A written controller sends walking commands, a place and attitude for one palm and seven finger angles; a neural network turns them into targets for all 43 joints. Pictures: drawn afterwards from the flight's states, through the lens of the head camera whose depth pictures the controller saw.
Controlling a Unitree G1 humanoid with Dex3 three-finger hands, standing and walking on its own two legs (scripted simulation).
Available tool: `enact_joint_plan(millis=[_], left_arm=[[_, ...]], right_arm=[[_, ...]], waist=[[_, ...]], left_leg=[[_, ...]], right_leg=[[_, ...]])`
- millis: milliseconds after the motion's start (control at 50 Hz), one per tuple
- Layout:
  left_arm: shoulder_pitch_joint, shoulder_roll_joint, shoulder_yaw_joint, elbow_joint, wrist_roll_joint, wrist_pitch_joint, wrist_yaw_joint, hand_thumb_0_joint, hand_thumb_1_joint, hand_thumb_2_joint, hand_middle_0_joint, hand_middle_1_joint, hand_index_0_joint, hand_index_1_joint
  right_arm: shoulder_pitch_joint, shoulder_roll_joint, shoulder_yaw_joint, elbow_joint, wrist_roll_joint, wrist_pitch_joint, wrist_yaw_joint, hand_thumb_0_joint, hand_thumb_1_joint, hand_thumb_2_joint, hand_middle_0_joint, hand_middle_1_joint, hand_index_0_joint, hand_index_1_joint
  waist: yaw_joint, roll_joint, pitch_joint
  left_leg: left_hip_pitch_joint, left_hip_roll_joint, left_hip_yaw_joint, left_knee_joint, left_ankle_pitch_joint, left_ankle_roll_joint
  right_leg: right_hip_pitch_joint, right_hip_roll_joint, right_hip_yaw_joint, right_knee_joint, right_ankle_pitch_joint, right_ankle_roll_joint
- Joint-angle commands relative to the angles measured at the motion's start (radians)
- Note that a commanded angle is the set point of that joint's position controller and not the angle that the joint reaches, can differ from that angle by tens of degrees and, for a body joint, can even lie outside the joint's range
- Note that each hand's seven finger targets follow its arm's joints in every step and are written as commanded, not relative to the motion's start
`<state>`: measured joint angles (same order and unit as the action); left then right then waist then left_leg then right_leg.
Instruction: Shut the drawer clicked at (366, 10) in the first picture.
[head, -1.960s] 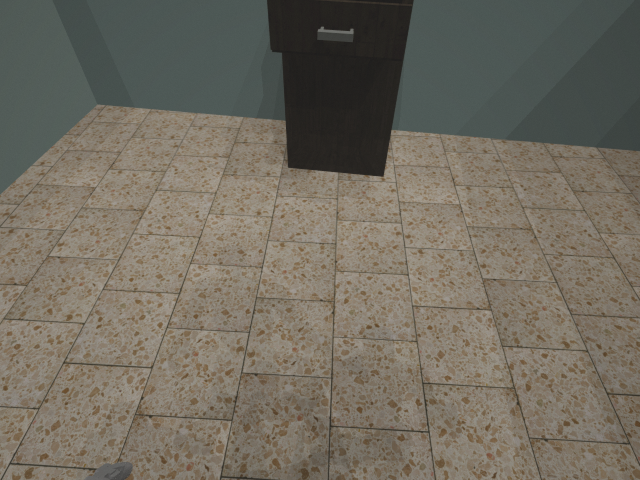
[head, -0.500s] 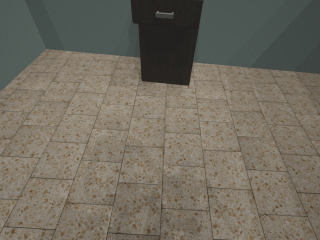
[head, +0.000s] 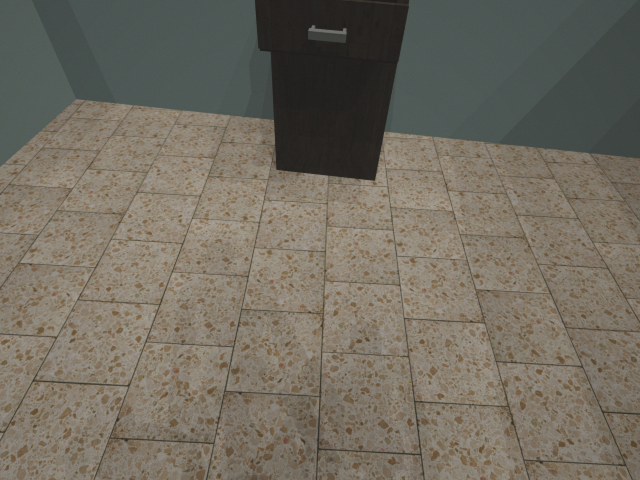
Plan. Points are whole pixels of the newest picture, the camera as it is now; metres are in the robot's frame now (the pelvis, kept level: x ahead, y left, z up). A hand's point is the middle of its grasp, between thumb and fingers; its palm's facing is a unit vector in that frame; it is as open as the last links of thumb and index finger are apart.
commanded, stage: walk to a spot facing it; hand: left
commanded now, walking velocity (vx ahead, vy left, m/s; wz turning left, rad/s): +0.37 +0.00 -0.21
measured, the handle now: (328, 32) +1.30 +0.08 +0.04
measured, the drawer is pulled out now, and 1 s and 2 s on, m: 0.29 0.29 0.29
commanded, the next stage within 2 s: turn to face it in 1.38 s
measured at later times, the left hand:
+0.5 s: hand (235, 350) +0.36 +0.18 -0.17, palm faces -0.19 -0.97 -0.15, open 7.4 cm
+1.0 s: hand (232, 312) +0.43 +0.20 -0.17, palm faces -0.11 -0.99 -0.13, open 7.4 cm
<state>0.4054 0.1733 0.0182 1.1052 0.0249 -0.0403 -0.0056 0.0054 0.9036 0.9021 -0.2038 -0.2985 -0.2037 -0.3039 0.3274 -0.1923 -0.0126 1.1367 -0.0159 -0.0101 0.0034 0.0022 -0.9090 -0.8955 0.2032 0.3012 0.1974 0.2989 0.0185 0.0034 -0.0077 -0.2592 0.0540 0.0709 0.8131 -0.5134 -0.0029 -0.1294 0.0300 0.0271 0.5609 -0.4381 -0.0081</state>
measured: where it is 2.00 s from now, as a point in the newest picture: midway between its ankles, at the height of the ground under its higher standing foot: (355, 337)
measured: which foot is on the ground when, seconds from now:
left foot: up 0.00-0.06, down 0.08-0.54, up 0.56-0.98, down 1.00-1.00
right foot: down 0.00-0.10, up 0.12-0.50, down 0.52-1.00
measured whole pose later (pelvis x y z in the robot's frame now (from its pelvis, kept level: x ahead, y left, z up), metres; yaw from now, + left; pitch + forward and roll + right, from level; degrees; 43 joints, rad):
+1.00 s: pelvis +0.46 +0.03 +0.00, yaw -13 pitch -1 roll -2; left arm 0.43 0.15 0.04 1.12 0.02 -0.06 0.00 0.01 0.91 0.90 -0.20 -0.30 -0.20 -0.30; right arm 0.15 -0.17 -0.05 1.02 -0.03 -0.06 0.02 0.00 -0.93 -0.90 0.20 0.30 0.19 0.30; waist 0.05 -0.01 0.03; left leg -0.39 0.12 0.14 0.57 -0.16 -0.01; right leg -0.07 0.01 -0.09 0.53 -0.43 -0.02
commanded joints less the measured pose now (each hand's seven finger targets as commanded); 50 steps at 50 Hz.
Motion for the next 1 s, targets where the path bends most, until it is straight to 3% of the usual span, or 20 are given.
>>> enact_joint_plan(millis=[0,40,60,80,140,240,360,420,460,480,500,520,540,560,620,680,880,940,960,980], left_arm=[[0.117,0.197,0.054,0.002,0.013,-0.016,0.037,0.0,0.9,0.9,-0.2,-0.3,-0.2,-0.3],[-0.041,0.174,0.051,-0.041,-0.005,-0.016,0.024,0.0,0.9,0.9,-0.2,-0.3,-0.2,-0.3],[-0.059,0.104,0.047,-0.069,-0.021,-0.013,0.013,0.0,0.9,0.9,-0.2,-0.3,-0.2,-0.3],[-0.089,0.079,0.039,-0.103,-0.021,-0.019,0.014,0.0,0.9,0.9,-0.2,-0.3,-0.2,-0.3],[-0.129,0.063,0.045,-0.074,0.005,-0.006,0.006,0.0,0.9,0.9,-0.2,-0.3,-0.2,-0.3],[-0.081,0.0,0.039,-0.068,0.006,0.024,-0.016,0.0,0.9,0.9,-0.2,-0.3,-0.2,-0.3],[-0.279,-0.005,0.023,-0.155,-0.003,0.019,-0.026,0.0,0.9,0.9,-0.2,-0.3,-0.2,-0.3],[-0.167,0.039,0.032,-0.125,0.001,0.011,-0.011,0.0,0.9,0.9,-0.2,-0.3,-0.2,-0.3],[-0.011,0.078,0.051,-0.079,0.011,0.001,-0.005,0.0,0.9,0.9,-0.2,-0.3,-0.2,-0.3],[0.106,0.13,0.067,-0.046,0.016,-0.011,-0.001,0.0,0.9,0.9,-0.2,-0.3,-0.2,-0.3],[0.18,0.224,0.089,-0.034,0.013,-0.018,0.008,0.0,0.9,0.9,-0.2,-0.3,-0.2,-0.3],[0.161,0.26,0.096,-0.039,-0.012,-0.014,0.015,0.0,0.9,0.9,-0.2,-0.3,-0.2,-0.3],[0.074,0.24,0.095,-0.065,-0.021,-0.007,0.02,0.0,0.9,0.9,-0.2,-0.3,-0.2,-0.3],[0.004,0.198,0.082,-0.076,-0.017,-0.014,0.02,0.0,0.9,0.9,-0.2,-0.3,-0.2,-0.3],[-0.104,0.098,0.044,-0.082,-0.007,-0.036,0.026,0.0,0.9,0.9,-0.2,-0.3,-0.2,-0.3],[-0.112,0.09,0.043,-0.076,-0.002,-0.041,0.018,0.0,0.9,0.9,-0.2,-0.3,-0.2,-0.3],[0.042,0.126,0.051,-0.025,-0.001,-0.041,0.013,0.0,0.9,0.9,-0.2,-0.3,-0.2,-0.3],[0.031,0.122,0.055,-0.021,-0.007,-0.035,0.014,0.0,0.9,0.9,-0.2,-0.3,-0.2,-0.3],[0.046,0.082,0.051,-0.031,-0.015,-0.035,0.01,0.0,0.9,0.9,-0.2,-0.3,-0.2,-0.3],[0.037,0.039,0.039,-0.06,-0.021,-0.04,0.002,0.0,0.9,0.9,-0.2,-0.3,-0.2,-0.3]], right_arm=[[-0.186,-0.084,-0.027,-0.17,0.012,-0.068,-0.005,0.0,-0.9,-0.9,0.2,0.3,0.2,0.3],[0.11,-0.075,-0.032,-0.068,0.01,-0.074,-0.01,0.0,-0.9,-0.9,0.2,0.3,0.2,0.3],[0.31,-0.184,-0.064,0.0,-0.006,-0.08,-0.024,0.0,-0.9,-0.9,0.2,0.3,0.2,0.3],[0.396,-0.228,-0.07,0.029,-0.007,-0.075,-0.037,0.0,-0.9,-0.9,0.2,0.3,0.2,0.3],[0.191,-0.106,-0.04,-0.04,-0.006,-0.072,-0.033,0.0,-0.9,-0.9,0.2,0.3,0.2,0.3],[0.192,-0.038,-0.014,-0.014,0.001,-0.099,-0.044,0.0,-0.9,-0.9,0.2,0.3,0.2,0.3],[0.242,-0.035,-0.012,0.021,0.001,-0.093,-0.05,0.0,-0.9,-0.9,0.2,0.3,0.2,0.3],[0.225,-0.092,-0.035,0.03,0.006,-0.083,-0.05,0.0,-0.9,-0.9,0.2,0.3,0.2,0.3],[0.182,-0.108,-0.039,0.017,0.006,-0.08,-0.049,0.0,-0.9,-0.9,0.2,0.3,0.2,0.3],[0.158,-0.093,-0.037,0.007,0.013,-0.08,-0.042,0.0,-0.9,-0.9,0.2,0.3,0.2,0.3],[0.197,-0.024,-0.026,-0.016,0.028,-0.084,-0.032,0.0,-0.9,-0.9,0.2,0.3,0.2,0.3],[0.186,-0.02,-0.033,-0.045,0.031,-0.082,-0.035,0.0,-0.9,-0.9,0.2,0.3,0.2,0.3],[0.118,-0.024,-0.04,-0.066,0.025,-0.079,-0.032,0.0,-0.9,-0.9,0.2,0.3,0.2,0.3],[0.087,-0.015,-0.037,-0.073,0.012,-0.073,-0.023,0.0,-0.9,-0.9,0.2,0.3,0.2,0.3],[0.114,0.022,-0.033,-0.05,-0.006,-0.036,-0.019,0.0,-0.9,-0.9,0.2,0.3,0.2,0.3],[0.129,0.041,-0.036,-0.058,-0.009,-0.01,-0.01,0.0,-0.9,-0.9,0.2,0.3,0.2,0.3],[-0.192,-0.001,-0.037,-0.176,-0.006,-0.053,0.021,0.0,-0.9,-0.9,0.2,0.3,0.2,0.3],[-0.019,-0.055,-0.053,-0.121,-0.012,-0.071,0.004,0.0,-0.9,-0.9,0.2,0.3,0.2,0.3],[0.131,-0.145,-0.074,-0.083,-0.022,-0.079,-0.009,0.0,-0.9,-0.9,0.2,0.3,0.2,0.3],[0.248,-0.243,-0.096,-0.056,-0.022,-0.076,-0.014,0.0,-0.9,-0.9,0.2,0.3,0.2,0.3]], waist=[[0.03,-0.135,0.113],[-0.135,-0.037,0.023],[-0.191,0.263,-0.044],[-0.19,0.355,-0.025],[-0.099,0.005,0.18],[-0.021,0.128,0.178],[-0.036,0.134,0.218],[0.022,0.135,0.091],[0.099,0.145,0.011],[0.16,0.096,-0.041],[0.161,-0.124,-0.147],[0.118,-0.134,-0.191],[0.098,-0.026,-0.043],[0.067,-0.062,0.025],[-0.041,0.038,0.097],[-0.076,-0.04,0.126],[0.026,-0.1,0.103],[-0.063,-0.017,0.008],[-0.118,0.132,-0.099],[-0.14,0.34,-0.161]], left_leg=[[-0.309,0.049,-0.039,-0.062,-0.072,0.017],[0.224,-0.017,0.028,-0.35,0.2,0.039],[0.449,0.19,-0.281,-0.475,0.144,0.079],[0.471,0.39,-0.562,-0.605,0.224,0.129],[0.223,0.382,-0.39,-0.597,0.352,0.167],[0.209,0.195,0.016,-0.577,0.793,0.037],[0.236,0.153,0.121,-0.595,1.087,0.044],[0.35,0.199,0.131,-0.406,1.408,0.051],[0.28,0.19,0.136,-0.164,1.358,0.044],[0.107,0.168,0.135,0.087,1.112,0.035],[-0.169,0.022,0.13,0.466,0.283,0.01],[-0.287,-0.04,0.008,0.712,-0.038,0.024],[-0.349,0.025,-0.07,0.712,0.045,0.046],[-0.371,0.069,-0.073,0.682,0.138,0.03],[-0.235,0.123,-0.078,0.519,0.201,0.011],[-0.222,0.132,-0.03,0.36,0.266,-0.023],[-0.224,0.075,0.056,-0.157,0.304,-0.021],[0.102,0.027,0.09,-0.329,0.338,0.0],[0.371,0.186,-0.11,-0.375,0.377,0.057],[0.521,0.443,-0.408,-0.474,0.454,0.158]], right_leg=[[0.151,-0.328,0.379,-0.145,0.591,-0.228],[-0.187,-0.162,0.156,0.071,0.529,-0.125],[-0.416,-0.021,0.01,0.4,0.268,-0.051],[-0.576,0.027,-0.02,0.606,-0.089,-0.022],[-0.611,-0.113,0.024,0.739,0.061,-0.031],[-0.582,-0.085,-0.075,0.666,0.205,-0.016],[-0.436,-0.027,-0.228,0.198,0.316,-0.034],[-0.271,0.035,-0.25,0.12,0.283,-0.085],[-0.038,0.043,-0.232,0.047,0.292,-0.115],[0.188,-0.041,-0.134,-0.02,0.359,-0.157],[0.39,-0.332,0.295,-0.072,0.435,-0.289],[0.376,-0.484,0.571,-0.22,0.415,-0.369],[0.247,-0.469,0.474,-0.292,0.271,-0.351],[0.119,-0.42,0.395,-0.312,0.254,-0.287],[-0.191,-0.323,0.168,-0.346,0.277,-0.199],[-0.294,-0.252,0.037,-0.388,0.252,-0.171],[0.004,-0.253,0.069,-0.289,0.43,-0.161],[-0.04,-0.194,0.007,-0.019,0.595,-0.115],[-0.217,-0.115,-0.051,0.228,0.458,-0.062],[-0.436,-0.01,-0.132,0.538,-0.092,-0.023]])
